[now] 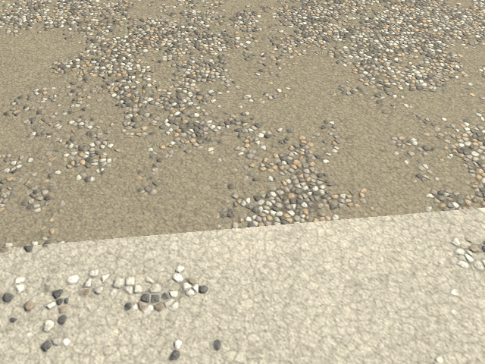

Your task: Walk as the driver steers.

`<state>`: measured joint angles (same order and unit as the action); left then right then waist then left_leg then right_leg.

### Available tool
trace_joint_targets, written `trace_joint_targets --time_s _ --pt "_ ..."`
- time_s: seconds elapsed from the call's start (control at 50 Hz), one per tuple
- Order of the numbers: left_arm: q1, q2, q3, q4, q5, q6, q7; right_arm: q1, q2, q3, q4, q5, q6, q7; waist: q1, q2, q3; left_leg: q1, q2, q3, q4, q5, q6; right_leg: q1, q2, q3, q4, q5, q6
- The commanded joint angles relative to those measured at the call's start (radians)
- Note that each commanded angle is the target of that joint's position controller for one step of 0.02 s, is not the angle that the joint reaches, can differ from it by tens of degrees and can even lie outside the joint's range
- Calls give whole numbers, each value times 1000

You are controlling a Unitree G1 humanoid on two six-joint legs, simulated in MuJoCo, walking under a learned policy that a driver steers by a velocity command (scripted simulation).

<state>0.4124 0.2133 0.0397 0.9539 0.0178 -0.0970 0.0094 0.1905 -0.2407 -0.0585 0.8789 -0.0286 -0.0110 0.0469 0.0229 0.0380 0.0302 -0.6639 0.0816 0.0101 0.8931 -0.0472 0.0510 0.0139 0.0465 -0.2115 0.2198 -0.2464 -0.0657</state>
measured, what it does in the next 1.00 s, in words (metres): walks ahead: left foot, then right foot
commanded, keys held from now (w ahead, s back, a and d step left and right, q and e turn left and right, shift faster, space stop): w+q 0.16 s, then q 0.10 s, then no key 0.22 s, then e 0.52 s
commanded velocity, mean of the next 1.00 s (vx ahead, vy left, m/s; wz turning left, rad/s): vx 0.20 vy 0.00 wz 0.07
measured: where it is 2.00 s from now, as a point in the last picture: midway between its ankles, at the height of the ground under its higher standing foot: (259, 347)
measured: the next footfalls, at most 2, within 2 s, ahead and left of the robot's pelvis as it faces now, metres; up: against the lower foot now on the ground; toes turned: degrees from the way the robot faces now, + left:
left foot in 0.20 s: +0.25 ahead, +0.10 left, +0.00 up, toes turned +12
right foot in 0.76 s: +0.33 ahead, -0.04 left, +0.00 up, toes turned +7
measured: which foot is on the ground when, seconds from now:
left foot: up 0.00-0.18, down 0.20-0.78, up 0.80-1.00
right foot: down 0.00-0.20, up 0.22-0.74, down 0.76-1.00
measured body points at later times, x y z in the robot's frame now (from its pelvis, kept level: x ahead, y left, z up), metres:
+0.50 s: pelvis +0.21 +0.05 +0.00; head +0.25 +0.08 +0.45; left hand +0.26 +0.33 -0.14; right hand +0.33 -0.19 -0.13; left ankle +0.21 +0.09 -0.74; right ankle +0.32 -0.09 -0.67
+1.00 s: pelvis +0.27 +0.03 +0.00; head +0.31 +0.02 +0.45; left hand +0.32 +0.31 -0.12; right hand +0.39 -0.23 -0.14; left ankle +0.25 +0.16 -0.68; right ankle +0.29 -0.05 -0.74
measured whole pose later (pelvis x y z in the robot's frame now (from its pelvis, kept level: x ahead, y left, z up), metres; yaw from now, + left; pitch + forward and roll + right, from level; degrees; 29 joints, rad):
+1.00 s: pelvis +0.27 +0.03 +0.00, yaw +1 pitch +1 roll +1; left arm 0.25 0.26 0.07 0.86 0.01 0.03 0.02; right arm 0.14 -0.26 -0.05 0.85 -0.02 0.04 -0.04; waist 0.02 0.02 0.07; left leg -0.45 -0.02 -0.04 0.98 -0.43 -0.04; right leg -0.26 0.08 0.08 0.42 -0.17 -0.07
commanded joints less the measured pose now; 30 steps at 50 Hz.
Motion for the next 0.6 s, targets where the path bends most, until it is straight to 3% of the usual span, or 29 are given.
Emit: trace_joint_targets --time_s 0.02,0.08,0.12,0.16,0.18,0.2,0.22,0.24,0.26,0.28,0.3,0.32,0.34,0.42,0.52,0.6 --pt "5 112 18 -36 0 -15 9 -124 -1 15 -95 -3 -11 13 4 -102 83 8 -5 58 -139 71 11 -58 -282 55 -88 432 -70" --pt "47 131 22 -8 3 -5 18 -181 -12 16 -127 -6 -11 17 14 -97 90 27 -28 104 -226 7 49 43 -308 17 -36 553 -63" --pt "39 152 25 -2 6 5 24 -161 -25 10 -129 -7 -10 13 -7 -113 61 101 -77 142 -256 -82 86 93 -316 -19 64 812 -52" --pt "24 184 34 -1 10 21 29 -53 -53 -6 -103 -9 -10 4 -59 -136 -14 241 -147 170 -273 -191 133 115 -320 -42 274 1041 -47" --pt "16 195 38 -7 7 31 29 64 -74 -20 -68 -15 -20 -3 -106 -124 -76 380 -180 159 -333 -183 158 70 -310 -47 470 1011 -37" --pt "-4 194 38 -26 -1 33 26 213 -130 -44 -26 -31 -30 -16 -180 -65 -159 615 -120 46 -414 -122 204 -102 -280 -54 752 762 1" --pt "55 69 13 -93 -20 27 9 203 -264 -77 -42 -32 -28 -32 -102 182 -264 954 225 -436 -396 182 356 -541 -101 -44 1154 -187 68" --pt "-38 151 31 -128 -15 22 9 241 -281 -83 -55 17 -16 -35 -143 65 -354 979 300 -679 -499 421 430 -652 -12 180 1297 -327 85" --pt "-106 131 24 -150 -20 16 10 179 -259 -77 -51 25 -13 -46 -114 6 -225 878 277 -486 -504 549 397 -707 -85 236 1263 -220 78" --pt "-103 118 17 -141 -21 11 13 118 -185 -58 -54 30 -15 -50 -76 -41 -123 742 235 -377 -523 611 342 -676 -117 229 1170 -156 74" --pt "-91 117 20 -124 -10 20 15 66 -137 -44 -61 32 -16 -52 -35 -70 -65 633 175 -289 -549 612 285 -622 -138 229 1090 -138 75" --pt "-68 117 21 -121 10 41 13 31 -104 -31 -66 37 -18 -54 -2 -59 -51 550 134 -230 -572 613 258 -557 -143 229 1036 -130 82" --pt "-46 108 22 -112 20 62 11 24 -94 -23 -67 34 -25 -52 13 -50 -62 506 115 -196 -581 643 238 -503 -139 226 995 -122 86" --pt "-51 83 19 -113 10 94 4 70 -134 -24 -44 18 -43 -47 21 -14 -97 504 71 -118 -584 772 196 -491 -115 201 868 -27 94" --pt "-146 83 13 -120 4 108 3 101 -97 2 -19 13 -31 -58 -17 31 -89 566 63 -84 -602 642 130 -499 -122 204 667 72 86" --pt "-188 82 6 -109 -6 114 10 102 -92 16 8 -3 -29 -72 -37 39 -55 568 96 -55 -602 567 125 -408 -96 208 526 50 62"
Keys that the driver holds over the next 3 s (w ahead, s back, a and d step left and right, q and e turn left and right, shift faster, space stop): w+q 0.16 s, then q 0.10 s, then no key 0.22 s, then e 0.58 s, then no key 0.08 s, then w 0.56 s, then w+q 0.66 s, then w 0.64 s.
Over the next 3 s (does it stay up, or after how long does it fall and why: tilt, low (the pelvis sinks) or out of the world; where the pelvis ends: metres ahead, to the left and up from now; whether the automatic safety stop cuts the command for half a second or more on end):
stays up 1.09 0.03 0.00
